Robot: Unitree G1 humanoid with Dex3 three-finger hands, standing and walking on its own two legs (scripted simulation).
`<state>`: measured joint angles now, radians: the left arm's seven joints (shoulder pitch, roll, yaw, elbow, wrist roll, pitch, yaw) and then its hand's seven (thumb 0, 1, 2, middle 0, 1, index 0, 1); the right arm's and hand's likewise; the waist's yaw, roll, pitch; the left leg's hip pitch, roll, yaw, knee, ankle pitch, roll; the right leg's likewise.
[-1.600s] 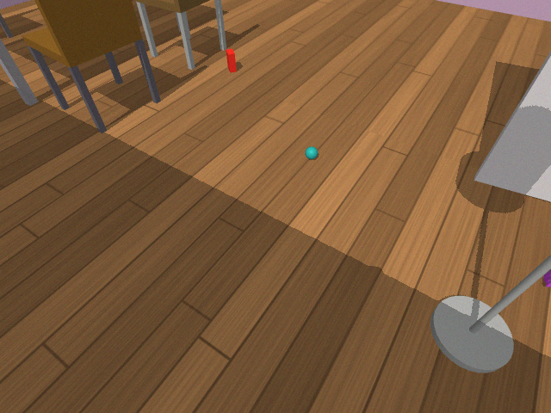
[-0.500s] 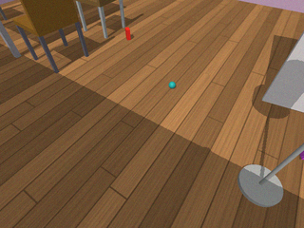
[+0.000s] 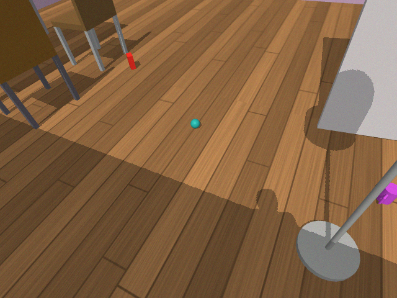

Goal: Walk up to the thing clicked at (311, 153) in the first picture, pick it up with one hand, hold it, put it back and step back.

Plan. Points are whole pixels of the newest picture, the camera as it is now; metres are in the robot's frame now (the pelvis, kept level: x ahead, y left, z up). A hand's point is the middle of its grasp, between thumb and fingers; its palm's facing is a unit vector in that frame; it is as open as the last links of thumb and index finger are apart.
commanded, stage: walk up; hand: left
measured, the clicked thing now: (195, 123) +1.41 +0.17 -0.72
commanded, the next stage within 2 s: none
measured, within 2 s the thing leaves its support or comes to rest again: neither
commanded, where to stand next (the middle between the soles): +1.01 -0.03 m, yaw -6 degrees
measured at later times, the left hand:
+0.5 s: hand (108, 221) +0.34 +0.31 -0.14, palm faces -0.15 -0.93 -0.34, open 7.4 cm
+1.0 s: hand (147, 152) +0.57 +0.23 -0.10, palm faces -0.13 -0.91 -0.39, open 7.4 cm
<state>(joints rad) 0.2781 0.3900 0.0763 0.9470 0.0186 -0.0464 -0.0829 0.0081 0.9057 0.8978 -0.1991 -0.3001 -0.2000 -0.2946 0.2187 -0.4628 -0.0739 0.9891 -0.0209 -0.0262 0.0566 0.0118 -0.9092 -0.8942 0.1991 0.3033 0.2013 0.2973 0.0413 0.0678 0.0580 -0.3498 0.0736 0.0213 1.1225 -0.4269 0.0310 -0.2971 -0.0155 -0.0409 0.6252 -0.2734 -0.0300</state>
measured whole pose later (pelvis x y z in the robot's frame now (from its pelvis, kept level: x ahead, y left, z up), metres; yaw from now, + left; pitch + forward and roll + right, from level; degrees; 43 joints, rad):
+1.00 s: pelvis +0.46 -0.03 +0.01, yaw -8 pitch -3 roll +1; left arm 0.28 0.36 0.03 0.85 0.00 -0.09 -0.05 0.01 0.90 0.90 -0.20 -0.30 -0.20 -0.30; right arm 0.30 -0.43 -0.05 0.86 0.00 -0.04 0.06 0.01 -0.91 -0.89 0.20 0.30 0.20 0.30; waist 0.02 0.07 0.08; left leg -0.48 0.07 -0.05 1.05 -0.27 0.02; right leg -0.20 0.00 -0.04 0.47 -0.21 -0.05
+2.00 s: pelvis +0.82 -0.03 +0.01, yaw -7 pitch -4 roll +1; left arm 0.28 0.36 0.03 0.84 0.01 -0.08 -0.04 0.01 0.90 0.90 -0.20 -0.30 -0.20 -0.30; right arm 0.31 -0.43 -0.04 0.85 0.00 -0.03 0.05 0.01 -0.91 -0.89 0.20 0.30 0.20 0.30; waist 0.01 0.05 0.10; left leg -0.43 0.04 -0.03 1.02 -0.37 0.03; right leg -0.25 -0.03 -0.04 0.50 -0.19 -0.03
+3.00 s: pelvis +0.94 -0.02 +0.01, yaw -8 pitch -3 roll +0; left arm 0.08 0.35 -0.01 1.06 0.01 -0.02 -0.01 0.01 0.90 0.90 -0.20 -0.30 -0.20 -0.29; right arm 0.14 -0.35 0.02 1.09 0.00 -0.02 0.03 0.01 -0.91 -0.89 0.20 0.30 0.21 0.30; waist 0.00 -0.01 0.05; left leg -0.21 0.02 0.04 0.46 -0.20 0.00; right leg -0.20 -0.03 -0.01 0.46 -0.21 0.02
